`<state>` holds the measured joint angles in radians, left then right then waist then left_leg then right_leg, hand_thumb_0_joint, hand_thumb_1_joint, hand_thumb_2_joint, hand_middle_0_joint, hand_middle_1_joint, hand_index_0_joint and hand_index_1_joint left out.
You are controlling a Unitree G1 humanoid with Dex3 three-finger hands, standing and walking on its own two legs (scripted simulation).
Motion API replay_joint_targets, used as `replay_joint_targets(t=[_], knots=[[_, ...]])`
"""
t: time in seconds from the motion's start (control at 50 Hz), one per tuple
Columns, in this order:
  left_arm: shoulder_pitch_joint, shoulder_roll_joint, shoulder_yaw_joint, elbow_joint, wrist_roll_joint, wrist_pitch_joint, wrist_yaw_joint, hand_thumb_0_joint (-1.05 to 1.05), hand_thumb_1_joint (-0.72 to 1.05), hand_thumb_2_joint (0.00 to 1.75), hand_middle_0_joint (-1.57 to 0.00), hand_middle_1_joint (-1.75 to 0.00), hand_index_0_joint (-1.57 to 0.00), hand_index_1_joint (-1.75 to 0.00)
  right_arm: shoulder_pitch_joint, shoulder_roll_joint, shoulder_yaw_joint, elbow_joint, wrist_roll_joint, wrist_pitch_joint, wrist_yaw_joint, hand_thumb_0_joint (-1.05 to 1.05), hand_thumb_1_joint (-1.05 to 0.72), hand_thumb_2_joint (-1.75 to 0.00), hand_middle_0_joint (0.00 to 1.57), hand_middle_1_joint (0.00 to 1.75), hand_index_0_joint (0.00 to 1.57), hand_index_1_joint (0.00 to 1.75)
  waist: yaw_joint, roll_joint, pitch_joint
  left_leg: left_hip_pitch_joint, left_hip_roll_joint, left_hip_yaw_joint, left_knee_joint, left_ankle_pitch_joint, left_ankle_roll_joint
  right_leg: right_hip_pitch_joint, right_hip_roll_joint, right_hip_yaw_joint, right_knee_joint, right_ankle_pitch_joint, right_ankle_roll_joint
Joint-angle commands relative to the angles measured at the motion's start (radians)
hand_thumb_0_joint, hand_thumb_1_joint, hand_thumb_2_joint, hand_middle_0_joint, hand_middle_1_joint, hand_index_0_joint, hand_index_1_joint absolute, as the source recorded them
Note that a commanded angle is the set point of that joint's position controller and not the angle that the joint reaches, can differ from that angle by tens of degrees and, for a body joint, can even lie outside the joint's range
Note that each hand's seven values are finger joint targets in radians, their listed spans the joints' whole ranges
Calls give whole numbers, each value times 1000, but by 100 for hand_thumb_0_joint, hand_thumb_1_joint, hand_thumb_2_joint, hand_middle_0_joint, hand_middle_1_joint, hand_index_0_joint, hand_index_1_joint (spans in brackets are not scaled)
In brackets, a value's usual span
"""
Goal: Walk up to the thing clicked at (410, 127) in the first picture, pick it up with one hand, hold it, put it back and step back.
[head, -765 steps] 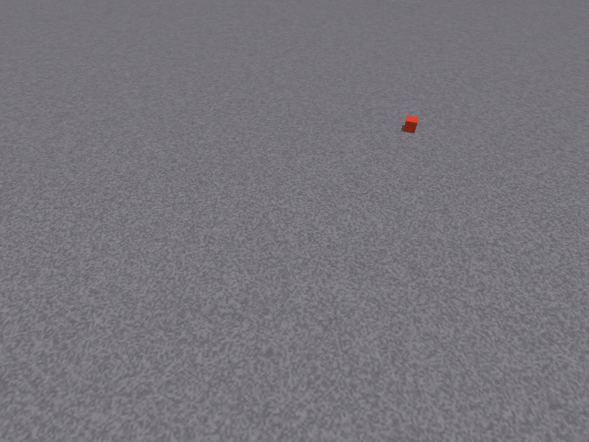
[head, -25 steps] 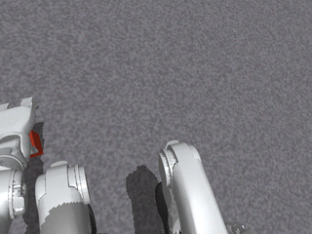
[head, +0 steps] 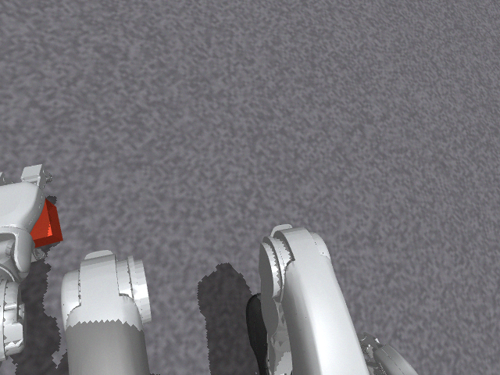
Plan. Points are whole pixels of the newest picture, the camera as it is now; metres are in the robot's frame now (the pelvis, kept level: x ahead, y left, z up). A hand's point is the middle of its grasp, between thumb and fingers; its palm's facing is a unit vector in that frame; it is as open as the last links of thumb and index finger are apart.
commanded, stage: rest palm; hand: left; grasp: from above
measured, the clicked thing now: (32, 225) +0.40 +0.31 -0.27
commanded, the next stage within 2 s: close in 0.78 s
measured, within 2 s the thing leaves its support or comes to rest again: neither
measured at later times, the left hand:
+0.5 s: hand (36, 226) +0.39 +0.30 -0.24, palm faces -0.43 -0.19 -0.88, open 14.1 cm
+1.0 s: hand (33, 229) +0.39 +0.30 -0.26, palm faces -0.44 -0.19 -0.88, open 13.7 cm
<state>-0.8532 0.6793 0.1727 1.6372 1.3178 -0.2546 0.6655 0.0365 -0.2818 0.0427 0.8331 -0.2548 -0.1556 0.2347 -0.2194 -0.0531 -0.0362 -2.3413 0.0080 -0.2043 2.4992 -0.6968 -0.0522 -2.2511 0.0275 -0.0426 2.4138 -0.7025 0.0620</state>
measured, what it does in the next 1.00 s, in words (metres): stands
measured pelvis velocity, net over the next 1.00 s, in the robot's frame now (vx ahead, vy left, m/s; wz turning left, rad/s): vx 0.00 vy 0.01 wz -0.07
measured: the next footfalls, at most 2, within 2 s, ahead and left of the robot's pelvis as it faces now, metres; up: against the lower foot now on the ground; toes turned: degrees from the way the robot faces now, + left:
none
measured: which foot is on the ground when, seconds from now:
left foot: down 0.00-1.00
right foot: down 0.00-1.00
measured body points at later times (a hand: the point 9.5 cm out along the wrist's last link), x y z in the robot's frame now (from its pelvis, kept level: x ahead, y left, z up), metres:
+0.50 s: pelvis +0.01 +0.01 -0.02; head +0.24 +0.09 +0.35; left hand +0.41 +0.30 -0.19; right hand +0.05 -0.25 -0.11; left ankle +0.07 +0.14 -0.27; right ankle +0.10 -0.13 -0.27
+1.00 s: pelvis +0.00 +0.01 -0.02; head +0.24 +0.12 +0.35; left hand +0.41 +0.31 -0.21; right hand +0.06 -0.25 -0.10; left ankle +0.07 +0.14 -0.27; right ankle +0.10 -0.13 -0.27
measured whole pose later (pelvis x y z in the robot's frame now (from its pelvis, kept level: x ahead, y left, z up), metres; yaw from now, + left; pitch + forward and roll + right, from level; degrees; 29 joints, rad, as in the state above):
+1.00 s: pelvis +0.00 +0.01 -0.02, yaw -4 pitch +27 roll -13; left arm -0.84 0.81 0.20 1.74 1.29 -0.26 0.73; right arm 0.04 -0.30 0.14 0.86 -0.34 -0.26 0.34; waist -0.27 -0.09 0.07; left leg -2.36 0.01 -0.27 2.61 -0.73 -0.03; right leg -2.23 0.05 -0.09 2.46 -0.72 0.08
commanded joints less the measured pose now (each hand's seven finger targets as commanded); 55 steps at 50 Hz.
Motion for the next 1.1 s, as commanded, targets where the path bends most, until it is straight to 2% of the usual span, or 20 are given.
replay_joint_targets(t=[0.0, 0.04, 0.06, 0.16, 0.2, 0.32, 0.4, 0.42, 0.48, 0.52, 0.56, 0.58, 0.6, 0.62, 0.64, 0.66, 0.72, 0.86, 0.9, 1.08], knots=[[-262, 248, 26, -54, -22, 45, 60, 0, -43, 90, -19, -83, -17, -85, 168, -262, -57, 0, -13, -5, 7, 0, -89, -90, 20, 30, 20, 30, -9, 331, -591, 486, -9, 161, -249, 148, 63, 256, 25, -144, -228, 216, -80], [-255, 273, 41, -15, -21, 56, 55, 0, -44, 90, -17, -86, -15, -87, 166, -268, -56, 3, -25, -13, 16, 0, -89, -90, 20, 30, 20, 30, -23, 318, -567, 470, -8, 159, -236, 141, 64, 259, 27, -146, -218, 215, -78], [-220, 328, 102, 7, -27, 62, 59, 0, -45, 91, -16, -87, -14, -88, 188, -284, -61, 15, -28, -11, 15, 0, -89, -90, 20, 30, 20, 30, -15, 312, -570, 473, -6, 154, -237, 156, 64, 268, 26, -154, -209, 223, -74], [-260, 285, 58, -10, -58, 39, 17, 0, -47, 92, -13, -92, -12, -93, 182, -258, -44, 3, -40, -22, 27, 0, -89, -90, 20, 30, 20, 30, -53, 301, -545, 420, -5, 144, -202, 128, 72, 282, 28, -146, -208, 207, -73], [-248, 297, 55, -25, -66, 19, 10, 0, -50, 94, -10, -94, -9, -95, 188, -250, -29, 10, -42, -28, 28, 0, -89, -90, 20, 30, 20, 30, -52, 304, -560, 420, -3, 137, -193, 144, 71, 295, 29, -151, -205, 222, -73], [-231, 299, 34, -53, -51, -33, 24, 0, -50, 94, -10, -94, -9, -95, 194, -261, -3, 17, -63, -46, 46, 0, -89, -90, 20, 30, 20, 30, -59, 351, -571, 475, 0, 127, -179, 167, 59, 289, 33, -181, -167, 246, -72], [-170, 351, 103, -71, -39, -37, 76, 0, -53, 98, -8, -94, -7, -96, 202, -289, -10, 25, -68, -43, 51, 0, -88, -90, 20, 30, 20, 30, -26, 363, -594, 476, 3, 129, -183, 191, 55, 315, 42, -178, -173, 266, -76], [-189, 325, 74, -61, -29, -29, 82, 0, -54, 98, -8, -94, -6, -96, 201, -296, -15, 18, -71, -47, 59, 0, -88, -90, 20, 30, 20, 30, -51, 378, -564, 474, 1, 132, -175, 197, 55, 297, 40, -181, -160, 276, -75], [-214, 318, 61, -27, -28, -9, 97, 0, -52, 98, -9, -93, -7, -95, 194, -301, -15, 21, -71, -55, 69, 0, -88, -90, 20, 30, 20, 30, -65, 348, -533, 437, 3, 125, -161, 174, 60, 282, 44, -177, -166, 258, -74], [-207, 353, 93, -12, -28, 1, 109, 0, -51, 97, -11, -90, -8, -93, 208, -309, -10, 30, -75, -66, 74, 0, -88, -90, 20, 30, 20, 30, -66, 346, -519, 437, 3, 119, -167, 168, 60, 277, 41, -186, -166, 247, -72], [-207, 294, 47, -17, -34, 12, 107, 0, -51, 96, -10, -92, -8, -94, 179, -306, -10, 8, -76, -77, 80, 0, -88, -90, 20, 30, 20, 30, -58, 374, -510, 441, 3, 118, -181, 148, 59, 266, 46, -189, -169, 224, -74], [-196, 349, 88, 34, -39, 21, 111, 0, -50, 96, -10, -93, -9, -94, 181, -306, -5, 31, -75, -81, 81, 0, -88, -90, 20, 30, 20, 30, -62, 341, -493, 430, 6, 113, -175, 127, 59, 258, 44, -197, -169, 204, -72], [-230, 334, 53, 21, -31, 24, 101, 0, -47, 93, -11, -93, -10, -93, 182, -319, -11, 12, -77, -89, 86, 0, -88, -90, 20, 30, 20, 30, -78, 346, -473, 417, 3, 117, -170, 112, 63, 245, 42, -190, -170, 191, -71], [-199, 362, 99, 29, -41, 25, 104, 0, -50, 95, -10, -93, -8, -94, 198, -313, -7, 28, -77, -88, 89, 0, -88, -90, 20, 30, 20, 30, -62, 344, -492, 418, 5, 113, -175, 127, 62, 278, 44, -191, -173, 205, -72], [-180, 364, 108, 34, -47, 27, 104, 0, -50, 96, -10, -94, -9, -95, 190, -310, -5, 23, -74, -88, 88, 0, -89, -90, 20, 30, 20, 30, -52, 338, -503, 420, 4, 111, -177, 131, 62, 279, 45, -192, -171, 208, -71], [-193, 340, 79, 38, -46, 29, 97, 0, -49, 94, -10, -94, -9, -95, 171, -313, -12, 23, -74, -94, 89, 0, -88, -90, 20, 30, 20, 30, -58, 346, -488, 421, 5, 113, -172, 118, 60, 262, 43, -191, -164, 197, -72], [-221, 335, 67, 44, -50, 26, 81, 0, -49, 93, -10, -94, -9, -95, 181, -295, 11, 15, -76, -100, 99, 0, -89, -90, 20, 30, 20, 30, -83, 331, -478, 412, 6, 106, -163, 138, 65, 276, 44, -195, -164, 224, -67], [-208, 325, 44, 19, -49, -15, 85, 0, -47, 92, -11, -94, -11, -95, 163, -311, 16, 24, -80, -102, 98, 0, -89, -90, 20, 30, 20, 30, -78, 389, -501, 476, 11, 94, -180, 160, 53, 288, 49, -212, -154, 242, -68], [-234, 324, 22, 7, -38, -21, 95, 0, -33, 83, -19, -92, -20, -90, 144, -317, 21, 24, -87, -107, 101, 0, -88, -89, 20, 30, 20, 30, -90, 379, -481, 459, 11, 93, -171, 141, 55, 276, 50, -213, -161, 226, -67], [-215, 339, 30, 36, -27, 14, 147, 0, -20, 72, -29, -81, -31, -79, 137, -332, 28, 19, -84, -127, 119, 0, -88, -89, 20, 30, 20, 30, -92, 381, -465, 477, 15, 78, -172, 164, 50, 267, 49, -221, -147, 244, -68]])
